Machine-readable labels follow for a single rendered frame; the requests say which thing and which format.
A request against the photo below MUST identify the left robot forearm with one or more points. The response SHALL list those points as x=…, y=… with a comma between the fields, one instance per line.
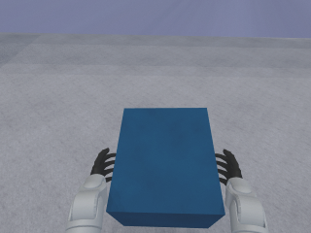
x=87, y=208

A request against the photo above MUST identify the right robot forearm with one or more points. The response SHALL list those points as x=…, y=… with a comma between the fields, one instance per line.
x=246, y=212

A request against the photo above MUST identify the robot right hand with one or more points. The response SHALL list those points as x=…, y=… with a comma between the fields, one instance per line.
x=231, y=166

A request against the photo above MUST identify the carton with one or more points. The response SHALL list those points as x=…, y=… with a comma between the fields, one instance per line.
x=165, y=172

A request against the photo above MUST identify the robot left hand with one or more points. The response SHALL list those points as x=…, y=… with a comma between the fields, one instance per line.
x=100, y=164

